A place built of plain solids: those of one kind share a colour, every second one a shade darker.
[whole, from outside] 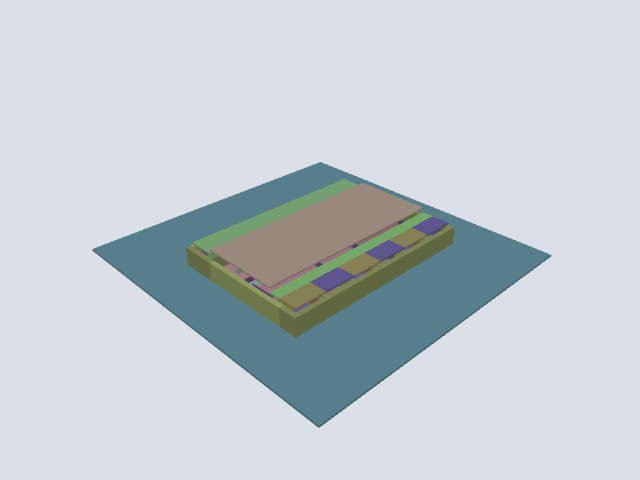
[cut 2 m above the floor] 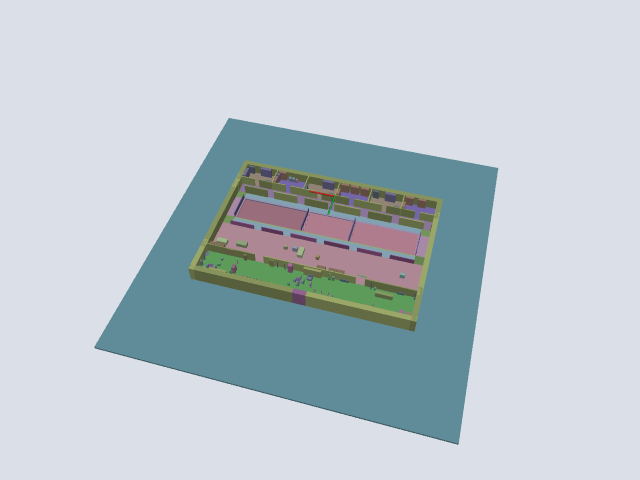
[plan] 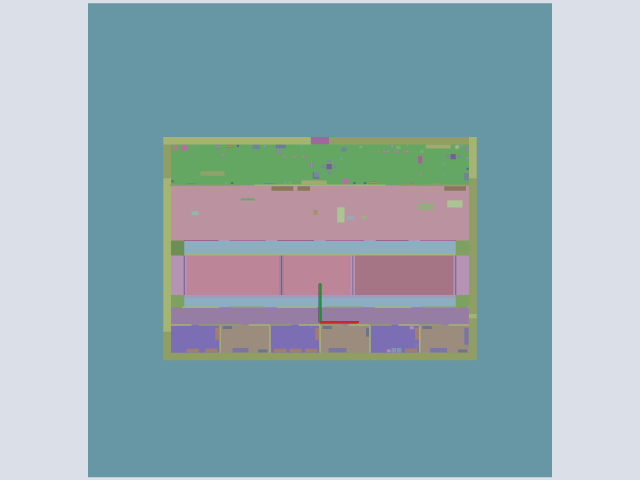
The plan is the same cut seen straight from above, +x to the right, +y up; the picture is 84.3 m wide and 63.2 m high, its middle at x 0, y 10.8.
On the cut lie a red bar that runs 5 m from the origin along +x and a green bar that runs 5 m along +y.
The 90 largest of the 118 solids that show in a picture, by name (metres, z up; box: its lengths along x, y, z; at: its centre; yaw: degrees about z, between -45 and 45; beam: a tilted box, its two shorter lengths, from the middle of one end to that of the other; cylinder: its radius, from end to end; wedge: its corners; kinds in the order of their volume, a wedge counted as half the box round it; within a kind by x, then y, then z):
{
 "ground_under_all_1": {"box": [61.12, 62.41, 0.4], "at": [0.0, 10.77, -0.75]},
 "wall_1": {"box": [1.0, 5.55, 3.77], "at": [-20.13, -2.27, 1.29]},
 "wall_2": {"box": [1.0, 4.15, 3.77], "at": [-20.13, 0.79, 1.29]},
 "wall_3": {"box": [1.0, 17.86, 3.77], "at": [-20.13, 9.99, 1.29]},
 "wall_4": {"box": [1.0, 7.25, 3.77], "at": [-20.13, 20.75, 1.29]},
 "wall_5": {"box": [2.91, 0.2, 3.77], "at": [-18.37, -0.39, 1.29]},
 "wall_6": {"box": [2.91, 0.2, 3.77], "at": [-18.37, -0.39, 1.29]},
 "wall_7": {"box": [8.38, 1.0, 3.77], "at": [-16.44, -4.54, 1.29]},
 "wall_8": {"box": [4.84, 0.2, 3.77], "at": [-15.73, 1.96, 1.29]},
 "wall_9": {"box": [9.49, 0.2, 3.77], "at": [-15.08, 18.02, 1.29]},
 "wall_10": {"box": [2.91, 0.2, 3.77], "at": [-14.51, -0.39, 1.29]},
 "wall_11": {"box": [0.2, 3.95, 3.77], "at": [-13.15, -2.27, 1.29]},
 "wall_12": {"box": [5.62, 0.2, 3.77], "at": [-13.15, -0.39, 1.29]},
 "wall_13": {"box": [2.91, 0.2, 3.77], "at": [-11.79, -0.39, 1.29]},
 "wall_14": {"box": [19.43, 1.0, 3.77], "at": [-10.91, 23.87, 1.29]},
 "wall_15": {"box": [8.38, 1.0, 3.77], "at": [-9.86, -4.54, 1.29]},
 "wall_16": {"box": [4.71, 0.2, 3.77], "at": [-9.56, 1.96, 1.29]},
 "wall_17": {"box": [2.91, 0.2, 3.77], "at": [-7.93, -0.39, 1.29]},
 "wall_18": {"box": [0.2, 3.95, 3.77], "at": [-6.58, -2.27, 1.29]},
 "wall_19": {"box": [5.62, 0.2, 3.77], "at": [-6.58, -0.39, 1.29]},
 "wall_20": {"box": [2.91, 0.2, 3.77], "at": [-5.22, -0.39, 1.29]},
 "wall_21": {"box": [8.38, 1.0, 3.77], "at": [-3.29, -4.54, 1.29]},
 "wall_22": {"box": [5.22, 0.2, 3.77], "at": [-3.04, 1.96, 1.29]},
 "wall_23": {"box": [2.91, 0.2, 3.77], "at": [-1.36, -0.39, 1.29]},
 "wall_24": {"box": [0.2, 3.95, 3.77], "at": [0.0, -2.27, 1.29]},
 "wall_25": {"box": [5.62, 0.2, 3.77], "at": [0.0, -0.39, 1.29]},
 "wall_26": {"box": [17.28, 0.2, 3.77], "at": [0.0, 18.02, 1.29]},
 "wall_27": {"box": [2.91, 0.2, 3.77], "at": [1.36, -0.39, 1.29]},
 "wall_28": {"box": [4.78, 0.2, 3.77], "at": [3.26, 1.96, 1.29]},
 "wall_29": {"box": [8.38, 1.0, 3.77], "at": [3.29, -4.54, 1.29]},
 "wall_30": {"box": [2.91, 0.2, 3.77], "at": [5.22, -0.39, 1.29]},
 "wall_31": {"box": [0.2, 3.95, 3.77], "at": [6.58, -2.27, 1.29]},
 "wall_32": {"box": [5.62, 0.2, 3.77], "at": [6.58, -0.39, 1.29]},
 "wall_33": {"box": [2.91, 0.2, 3.77], "at": [7.93, -0.39, 1.29]},
 "wall_34": {"box": [4.8, 0.2, 3.77], "at": [9.6, 1.96, 1.29]},
 "wall_35": {"box": [8.38, 1.0, 3.77], "at": [9.86, -4.54, 1.29]},
 "wall_36": {"box": [19.43, 1.0, 3.77], "at": [10.91, 23.87, 1.29]},
 "wall_37": {"box": [2.91, 0.2, 3.77], "at": [11.79, -0.39, 1.29]},
 "wall_38": {"box": [0.2, 3.95, 3.77], "at": [13.15, -2.27, 1.29]},
 "wall_39": {"box": [2.91, 0.2, 3.77], "at": [14.51, -0.39, 1.29]},
 "wall_40": {"box": [9.49, 0.2, 3.77], "at": [15.08, 18.02, 1.29]},
 "wall_41": {"box": [4.81, 0.2, 3.77], "at": [15.75, 1.96, 1.29]},
 "wall_42": {"box": [8.38, 1.0, 3.77], "at": [16.44, -4.54, 1.29]},
 "wall_43": {"box": [2.91, 0.2, 3.77], "at": [18.37, -0.39, 1.29]},
 "wall_44": {"box": [1.0, 5.55, 3.77], "at": [20.13, -2.27, 1.29]},
 "wall_45": {"box": [1.0, 4.15, 3.77], "at": [20.13, 0.79, 1.29]},
 "wall_46": {"box": [1.0, 17.86, 3.77], "at": [20.13, 9.99, 1.29]},
 "wall_47": {"box": [1.0, 7.25, 3.77], "at": [20.13, 20.75, 1.29]},
 "floor_yard_1": {"box": [39.45, 7.3, 1.14], "at": [0.0, 14.37, -0.03]},
 "floor_lobby_1": {"box": [39.45, 5.45, 1.14], "at": [0.0, 20.75, -0.03]},
 "ceil_hall_1": {"box": [39.45, 16.06, 0.3], "at": [0.0, 9.99, 4.94]},
 "floor_plot_1": {"box": [12.2, 5.21, 1.14], "at": [-11.47, 6.17, -0.03]},
 "floor_plot_2": {"box": [8.8, 5.21, 0.96], "at": [-0.38, 6.17, -0.12]},
 "floor_plot_3": {"box": [12.95, 5.21, 0.86], "at": [11.1, 6.17, -0.17]},
 "floor_walkway_1": {"box": [35.75, 1.22, 1.14], "at": [0.0, 2.57, -0.03]},
 "floor_walkway_2": {"box": [35.75, 1.67, 1.14], "at": [0.0, 9.88, -0.03]},
 "floor_back_corridor_1": {"box": [39.45, 2.35, 1.14], "at": [0.0, 0.79, -0.03]},
 "floor_office_1": {"box": [6.58, 3.75, 1.14], "at": [-9.86, -2.27, -0.03]},
 "floor_office_2": {"box": [6.58, 3.75, 1.14], "at": [3.29, -2.27, -0.03]},
 "floor_office_3": {"box": [6.58, 3.75, 1.14], "at": [16.44, -2.27, -0.03]},
 "floor_store_1": {"box": [6.58, 3.75, 1.14], "at": [-16.44, -2.27, -0.03]},
 "floor_store_2": {"box": [6.58, 3.75, 1.14], "at": [-3.29, -2.27, -0.03]},
 "floor_store_3": {"box": [6.58, 3.75, 1.14], "at": [9.86, -2.27, -0.03]},
 "ceil_lobby_1": {"box": [39.45, 5.45, 0.3], "at": [0.0, 20.75, 4.09]},
 "floor_baulk_1": {"box": [2.15, 5.21, 1.14], "at": [-18.65, 6.16, -0.03]},
 "floor_baulk_2": {"box": [0.6, 5.21, 1.14], "at": [-5.08, 6.16, -0.03]},
 "floor_baulk_3": {"box": [0.6, 5.21, 1.14], "at": [4.33, 6.16, -0.03]},
 "floor_baulk_4": {"box": [2.15, 5.21, 1.14], "at": [18.65, 6.16, -0.03]},
 "ceil_back_corridor_1": {"box": [39.45, 2.35, 0.3], "at": [0.0, 0.79, 3.94]},
 "ceil_office_1": {"box": [6.58, 3.75, 0.3], "at": [-9.86, -2.27, 3.94]},
 "ceil_office_2": {"box": [6.58, 3.75, 0.3], "at": [3.29, -2.27, 3.94]},
 "ceil_office_3": {"box": [6.58, 3.75, 0.3], "at": [16.44, -2.27, 3.94]},
 "ceil_store_1": {"box": [6.58, 3.75, 0.3], "at": [-16.44, -2.27, 3.94]},
 "ceil_store_2": {"box": [6.58, 3.75, 0.3], "at": [-3.29, -2.27, 3.94]},
 "ceil_store_3": {"box": [6.58, 3.75, 0.3], "at": [9.86, -2.27, 3.94]},
 "floor_walkway_cope_near_1": {"box": [35.75, 0.38, 1.14], "at": [0.0, 3.37, -0.03]},
 "floor_walkway_end_1": {"box": [1.85, 1.6, 1.14], "at": [-18.8, 2.76, -0.03]},
 "floor_walkway_end_2": {"box": [1.85, 1.95, 1.14], "at": [-18.8, 9.74, -0.03]},
 "floor_walkway_end_3": {"box": [1.85, 1.6, 1.14], "at": [18.8, 2.76, -0.03]},
 "floor_walkway_end_4": {"box": [1.85, 1.95, 1.14], "at": [18.8, 9.74, -0.03]},
 "floor_walkway_cope_far_1": {"box": [35.75, 0.28, 1.14], "at": [0.0, 8.91, -0.03]},
 "cabinets_office_1": {"box": [2.1, 0.6, 2.0], "at": [-10.47, -3.71, 1.54]},
 "cabinets_office_2": {"box": [2.35, 0.6, 2.0], "at": [2.3, -3.71, 1.54]},
 "cabinets_office_3": {"box": [2.25, 0.6, 2.0], "at": [15.6, -3.71, 1.54]},
 "cabinets_office_4": {"box": [0.6, 2.25, 2.0], "at": [19.3, -1.86, 1.54]},
 "door_leaf_1": {"box": [2.4, 0.97, 4.41], "at": [0.0, 23.89, 1.6]},
 "cabinets_hall_1": {"box": [2.85, 0.6, 2.0], "at": [-4.95, 17.59, 1.54]},
 "cabinets_hall_2": {"box": [2.85, 0.6, 2.0], "at": [17.8, 17.59, 1.54]},
 "lockers_lobby_1": {"box": [3.3, 0.5, 1.8], "at": [-0.78, 18.4, 1.44]},
 "lockers_lobby_2": {"box": [3.3, 0.5, 1.8], "at": [15.57, 23.09, 1.44]}
}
